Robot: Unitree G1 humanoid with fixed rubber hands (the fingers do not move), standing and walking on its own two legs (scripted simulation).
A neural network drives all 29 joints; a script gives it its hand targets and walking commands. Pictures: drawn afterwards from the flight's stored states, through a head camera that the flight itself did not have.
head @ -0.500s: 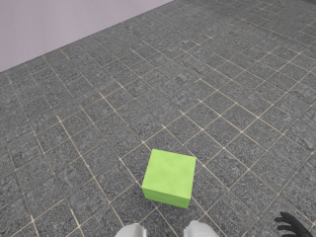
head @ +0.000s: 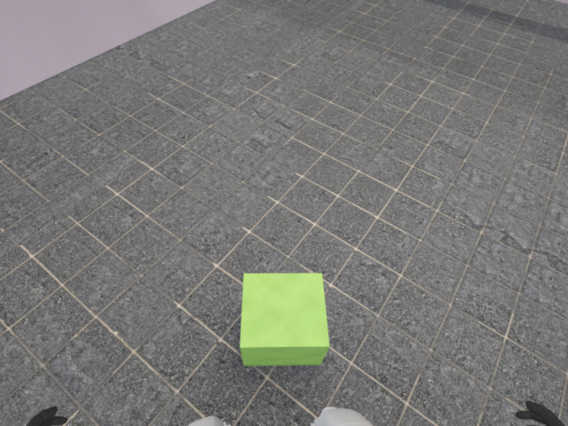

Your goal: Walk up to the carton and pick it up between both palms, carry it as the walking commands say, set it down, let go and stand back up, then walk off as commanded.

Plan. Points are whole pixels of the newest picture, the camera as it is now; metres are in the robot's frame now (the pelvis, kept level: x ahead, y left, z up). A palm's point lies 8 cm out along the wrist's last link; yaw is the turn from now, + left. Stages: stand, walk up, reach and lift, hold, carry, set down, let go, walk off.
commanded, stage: walk up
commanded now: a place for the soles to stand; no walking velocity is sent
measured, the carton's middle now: (282, 319) +0.48 -0.04 -0.63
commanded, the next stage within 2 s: none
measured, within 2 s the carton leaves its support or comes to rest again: neither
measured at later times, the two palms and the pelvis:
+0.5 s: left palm (51, 416) +0.16 +0.30 -0.07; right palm out of the picture +0.07 -0.35 -0.06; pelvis +0.01 -0.01 +0.02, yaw -6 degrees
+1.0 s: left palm (63, 404) +0.18 +0.29 -0.06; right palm out of the picture +0.06 -0.38 -0.06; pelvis +0.02 -0.02 +0.03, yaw -8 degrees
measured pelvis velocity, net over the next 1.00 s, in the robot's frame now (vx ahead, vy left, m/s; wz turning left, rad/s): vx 0.02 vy -0.02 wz -0.14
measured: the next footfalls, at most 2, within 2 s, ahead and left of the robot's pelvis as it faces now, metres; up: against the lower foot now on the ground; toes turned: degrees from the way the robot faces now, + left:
left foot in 1.32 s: +0.10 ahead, +0.08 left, +0.00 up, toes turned +0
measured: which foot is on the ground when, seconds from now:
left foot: down 0.00-1.00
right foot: down 0.00-1.00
